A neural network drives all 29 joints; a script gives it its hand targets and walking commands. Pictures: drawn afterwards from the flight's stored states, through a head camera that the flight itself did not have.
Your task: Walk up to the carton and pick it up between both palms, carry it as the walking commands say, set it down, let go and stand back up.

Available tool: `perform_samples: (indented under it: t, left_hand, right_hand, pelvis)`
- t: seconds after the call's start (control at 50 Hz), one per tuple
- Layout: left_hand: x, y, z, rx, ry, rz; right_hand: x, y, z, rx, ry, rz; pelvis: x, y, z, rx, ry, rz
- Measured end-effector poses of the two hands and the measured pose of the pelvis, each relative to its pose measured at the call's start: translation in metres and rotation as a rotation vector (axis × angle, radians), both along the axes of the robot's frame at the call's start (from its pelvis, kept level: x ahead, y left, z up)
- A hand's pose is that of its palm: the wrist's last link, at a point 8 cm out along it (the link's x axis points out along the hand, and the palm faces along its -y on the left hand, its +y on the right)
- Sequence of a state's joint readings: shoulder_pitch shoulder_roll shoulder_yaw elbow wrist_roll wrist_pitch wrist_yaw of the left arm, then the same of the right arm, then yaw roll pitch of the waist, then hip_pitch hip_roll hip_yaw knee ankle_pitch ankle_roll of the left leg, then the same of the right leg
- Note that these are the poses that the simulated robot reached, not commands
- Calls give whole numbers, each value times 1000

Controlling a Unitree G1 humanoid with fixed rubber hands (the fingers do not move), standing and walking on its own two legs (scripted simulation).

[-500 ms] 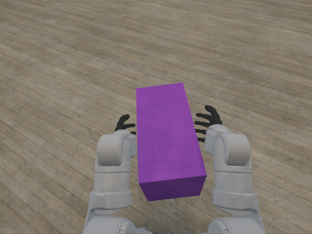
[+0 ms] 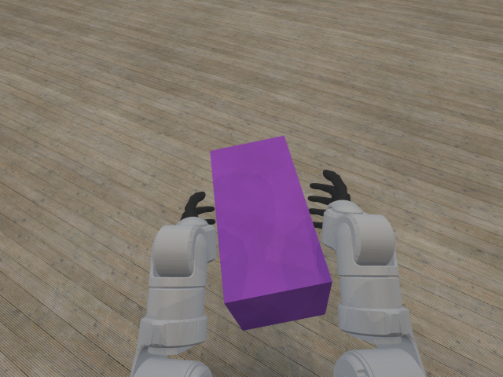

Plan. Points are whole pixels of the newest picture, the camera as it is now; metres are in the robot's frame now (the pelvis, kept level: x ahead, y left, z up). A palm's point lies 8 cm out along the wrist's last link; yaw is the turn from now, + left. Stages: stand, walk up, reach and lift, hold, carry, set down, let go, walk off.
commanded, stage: carry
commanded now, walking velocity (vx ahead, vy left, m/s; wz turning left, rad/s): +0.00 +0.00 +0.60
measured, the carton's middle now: (264, 228) +0.36 +0.01 +0.00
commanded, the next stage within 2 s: none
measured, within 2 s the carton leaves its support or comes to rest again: neither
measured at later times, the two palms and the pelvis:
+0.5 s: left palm (119, 312) +0.19 +0.20 +0.06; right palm (276, 265) +0.25 -0.01 +0.07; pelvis -0.09 +0.04 -0.01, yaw +9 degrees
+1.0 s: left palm out of the picture +0.05 +0.29 +0.05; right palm (182, 317) +0.18 +0.12 +0.06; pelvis -0.16 +0.04 -0.02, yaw +27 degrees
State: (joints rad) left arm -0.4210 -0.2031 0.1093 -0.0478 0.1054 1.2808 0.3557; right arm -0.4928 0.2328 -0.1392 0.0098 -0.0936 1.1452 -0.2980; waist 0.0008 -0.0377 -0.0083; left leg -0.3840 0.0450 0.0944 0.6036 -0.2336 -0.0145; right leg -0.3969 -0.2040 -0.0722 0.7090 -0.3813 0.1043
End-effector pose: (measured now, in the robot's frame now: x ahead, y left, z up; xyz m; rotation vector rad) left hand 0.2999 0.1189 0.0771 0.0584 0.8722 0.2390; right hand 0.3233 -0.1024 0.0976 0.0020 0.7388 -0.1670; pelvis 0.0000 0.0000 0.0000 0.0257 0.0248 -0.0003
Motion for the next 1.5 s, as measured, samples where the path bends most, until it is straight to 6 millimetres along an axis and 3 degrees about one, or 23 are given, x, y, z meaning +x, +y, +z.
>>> perform_samples:
  t: [0.18,0.34,0.52,0.62,0.74,0.88,0.96,1.06,1.16,1.24,1.36,1.5]
  left_hand:
    - [-37,31,-11,19,52,43]
    - [-62,64,-22,-27,26,52]
    - [-116,86,-17,27,82,186]
    - [-134,101,-3,-1,66,268]
    - [-151,132,0,-13,-13,316]
    - [-213,173,-24,-34,39,477]
    - [-242,178,-28,-23,57,558]
    - [-264,169,-26,23,87,573]
    - [-279,171,-22,-18,62,581]
    - [-297,181,-22,-25,20,596]
    - [-354,195,-32,-52,35,732]
    - [-402,187,-23,1,93,872]
  right_hand:
    - [-28,31,-20,30,49,33]
    - [-50,68,-19,-14,24,17]
    - [-74,96,-27,37,79,145]
    - [-84,113,-14,26,73,210]
    - [-88,152,1,13,-8,232]
    - [-117,208,-21,-15,54,431]
    - [-133,219,-34,8,77,517]
    - [-150,214,-43,50,99,529]
    - [-167,214,-33,29,81,529]
    - [-180,234,-20,0,24,520]
    - [-212,271,-24,-27,46,678]
    - [-243,284,-34,25,99,800]
  pelvis:
    - [-32,23,-5,-37,-3,38]
    - [-57,46,-17,-33,-22,94]
    - [-92,39,-6,-54,-25,177]
    - [-103,34,3,-30,4,271]
    - [-115,44,-8,-22,20,386]
    - [-136,50,-14,-2,19,419]
    - [-149,43,-16,-12,24,457]
    - [-166,30,-12,-38,5,525]
    - [-179,23,-8,-23,10,634]
    - [-192,25,-15,-10,16,700]
    - [-208,21,-17,-11,16,712]
    - [-224,1,-10,-44,-6,792]
